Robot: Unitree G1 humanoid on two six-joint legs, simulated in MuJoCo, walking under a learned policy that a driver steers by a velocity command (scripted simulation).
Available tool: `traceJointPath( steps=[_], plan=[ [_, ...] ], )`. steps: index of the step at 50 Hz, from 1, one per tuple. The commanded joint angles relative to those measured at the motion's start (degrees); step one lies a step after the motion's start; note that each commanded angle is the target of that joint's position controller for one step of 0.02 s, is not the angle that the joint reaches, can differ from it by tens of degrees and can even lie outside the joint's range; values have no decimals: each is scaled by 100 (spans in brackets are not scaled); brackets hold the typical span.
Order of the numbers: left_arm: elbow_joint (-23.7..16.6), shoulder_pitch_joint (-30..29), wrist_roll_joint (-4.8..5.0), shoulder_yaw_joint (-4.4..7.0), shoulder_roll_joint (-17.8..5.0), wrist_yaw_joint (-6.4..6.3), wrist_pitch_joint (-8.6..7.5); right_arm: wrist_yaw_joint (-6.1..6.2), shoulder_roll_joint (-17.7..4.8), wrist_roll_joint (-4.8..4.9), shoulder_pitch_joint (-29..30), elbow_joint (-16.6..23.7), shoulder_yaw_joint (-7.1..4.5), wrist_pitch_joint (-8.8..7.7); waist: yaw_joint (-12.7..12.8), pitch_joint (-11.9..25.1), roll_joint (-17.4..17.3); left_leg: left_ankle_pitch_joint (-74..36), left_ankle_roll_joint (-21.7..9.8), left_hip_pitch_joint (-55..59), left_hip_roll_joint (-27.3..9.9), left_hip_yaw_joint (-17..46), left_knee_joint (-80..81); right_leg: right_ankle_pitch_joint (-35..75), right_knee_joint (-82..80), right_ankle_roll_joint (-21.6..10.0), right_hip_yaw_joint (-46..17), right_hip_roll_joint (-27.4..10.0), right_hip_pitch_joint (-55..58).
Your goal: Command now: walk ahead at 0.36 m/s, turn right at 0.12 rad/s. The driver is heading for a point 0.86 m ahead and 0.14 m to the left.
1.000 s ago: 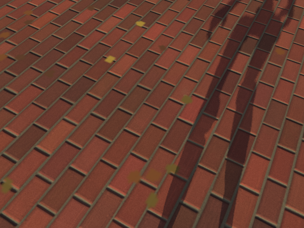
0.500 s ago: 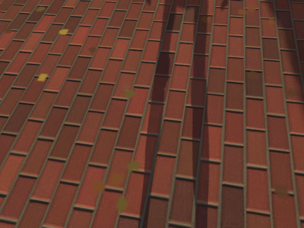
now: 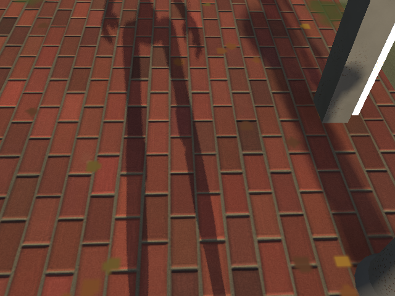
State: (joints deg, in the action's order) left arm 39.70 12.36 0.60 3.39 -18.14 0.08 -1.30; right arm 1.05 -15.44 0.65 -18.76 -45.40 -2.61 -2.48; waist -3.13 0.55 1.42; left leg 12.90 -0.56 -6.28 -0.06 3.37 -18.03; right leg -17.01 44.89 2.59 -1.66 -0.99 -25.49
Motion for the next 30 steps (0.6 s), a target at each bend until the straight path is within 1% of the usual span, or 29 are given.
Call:
traceJointPath(
  steps=[1, 2, 3, 4, 5, 6, 7, 8, 9, 10, 11, 12, 13, 14, 15, 16, 18, 20, 22, 24, 25, 27, 28, 29, 30],
  plan=[
    [-624, -844, 50, 10, -256, 66, -241, -27, -1225, 53, 75, 323, -293, -82, -151, -353, -1092, 716, -1071, -285, -1177, 1065, 896, 65, -909, -71, 295, 63, 32],
    [-612, -785, 73, 23, -315, 81, -258, -56, -1259, 80, 31, 308, -298, -75, -115, -358, -1082, 764, -1099, -390, -1250, 1110, 864, 148, -1116, -131, 316, 78, 261],
    [-574, -658, 93, 35, -350, 92, -274, -80, -1265, 110, 47, 301, -293, -62, -12, -358, -1044, 792, -1082, -530, -1294, 1126, 794, 343, -1384, -210, 334, 92, 574],
    [-485, -421, 98, 52, -369, 94, -286, -96, -1230, 131, 98, 295, -273, -46, 165, -329, -955, 789, -1011, -727, -1276, 1081, 648, 615, -1720, -293, 373, 127, 1043],
    [-354, -95, 99, 93, -431, 74, -280, -112, -1124, 116, 73, 277, -231, -42, 339, -230, -836, 665, -911, -964, -1193, 995, 408, 672, -1893, -365, 402, 191, 1634],
    [-218, 416, 132, 158, -544, 22, -268, -131, -910, 61, 80, 263, -151, -62, 606, -35, -736, 450, -729, -1310, -1012, 772, -102, 587, -2005, -475, 255, 104, 2414],
    [-117, 1169, 92, 241, -839, -43, -263, -172, -494, -38, 219, 365, -5, -107, 967, 437, -16, 522, -372, -1923, -527, 220, -1722, 66, -2369, -755, -894, -791, 3423],
    [-64, 1588, -8, 419, -1615, -13, -238, -130, -267, -7, 180, 713, 63, -245, 935, 720, 1516, 1609, -65, -3449, 76, -375, -3541, -1309, -3041, -1621, -3303, -2081, 4082],
    [-24, 1521, -31, 316, -1180, 47, -295, -97, -874, 126, 362, 716, -100, -318, 980, 375, 984, 1864, -73, -3997, -124, 89, -4547, -2157, -3349, -1924, -3911, -2177, 3676],
    [-51, 1215, -34, 192, -838, 72, -343, -133, -1050, 197, 438, 707, -170, -348, 804, -148, 861, 1327, -194, -4305, -388, 164, -4811, -2062, -3379, -1774, -3313, -1954, 3384],
    [-102, 990, -70, 132, -647, 87, -370, -154, -967, 164, 468, 628, -155, -357, 709, -272, 687, 857, -234, -4240, -525, 106, -4788, -1479, -3432, -1646, -2734, -1649, 3155],
    [-110, 811, -73, 97, -544, 97, -360, -175, -895, 74, 546, 614, -152, -366, 627, -398, 497, 521, -212, -4198, -618, 77, -4591, -785, -3491, -1572, -2319, -1467, 2946],
    [-122, 711, -88, 67, -485, 91, -356, -207, -820, 26, 585, 605, -151, -352, 536, -449, 457, 232, -177, -3994, -716, 71, -4396, -123, -3571, -1487, -1921, -1302, 2704],
    [-122, 676, -85, 67, -479, 85, -357, -241, -709, 13, 586, 587, -127, -332, 488, -432, 458, -3, -121, -3842, -721, -10, -4262, 417, -3655, -1463, -1623, -1185, 2548],
    [-91, 715, -60, 75, -517, 68, -369, -258, -618, 0, 613, 600, -104, -311, 470, -420, 422, -195, -30, -3801, -711, -91, -4096, 896, -3711, -1489, -1402, -1136, 2477],
    [-54, 750, -35, 83, -541, 54, -376, -265, -581, -20, 707, 640, -90, -291, 469, -427, 364, -391, 64, -3802, -691, -142, -3846, 1278, -3757, -1514, -1200, -1097, 2434],
    [38, 813, -25, 89, -587, 23, -366, -267, -464, -36, 1059, 769, -38, -276, 526, -482, 278, -865, 195, -3643, -626, -213, -3077, 1718, -3805, -1479, -810, -978, 2269],
    [146, 951, -11, 102, -663, -13, -351, -300, -347, -18, 1495, 905, 23, -299, 652, -552, 305, -1445, 221, -3292, -490, -321, -2285, 1867, -3846, -1396, -519, -872, 2072],
    [287, 1186, 17, 117, -740, -37, -343, -353, -325, 12, 1897, 1031, 53, -323, 775, -640, 265, -1840, 186, -3002, -358, -400, -1763, 1781, -3889, -1374, -432, -929, 2025],
    [409, 1322, 42, 135, -775, -38, -320, -420, -367, 42, 2171, 1131, 51, -348, 788, -718, 233, -1957, 52, -2930, -297, -338, -1396, 1854, -3838, -1338, -438, -1088, 2255],
    [465, 1358, 57, 144, -788, -42, -301, -448, -412, 48, 2246, 1173, 38, -358, 751, -726, 235, -1876, -33, -2947, -281, -293, -1267, 2005, -3749, -1297, -445, -1184, 2467],
    [548, 1380, 70, 171, -834, -58, -247, -484, -520, 36, 2236, 1203, 2, -369, 625, -624, 257, -1525, -204, -2827, -212, -298, -1103, 2633, -3446, -1192, -428, -1321, 2903],
    [563, 1353, 57, 191, -896, -69, -217, -475, -614, 24, 2083, 1178, -38, -363, 506, -458, 328, -1277, -294, -2533, -95, -384, -1096, 3432, -3153, -1130, -396, -1325, 3064],
    [571, 1321, 38, 211, -968, -81, -181, -441, -756, 11, 1741, 1108, -108, -346, 300, -140, 442, -1029, -413, -1988, 83, -536, -1130, 4508, -2641, -1065, -336, -1274, 3170],
    [564, 1253, 13, 185, -934, -97, -126, -380, -965, 10, 948, 895, -232, -321, -141, 399, 415, -1070, -593, -897, 239, -705, -1028, 5255, -1642, -928, -140, -1054, 3005]
  ],
)
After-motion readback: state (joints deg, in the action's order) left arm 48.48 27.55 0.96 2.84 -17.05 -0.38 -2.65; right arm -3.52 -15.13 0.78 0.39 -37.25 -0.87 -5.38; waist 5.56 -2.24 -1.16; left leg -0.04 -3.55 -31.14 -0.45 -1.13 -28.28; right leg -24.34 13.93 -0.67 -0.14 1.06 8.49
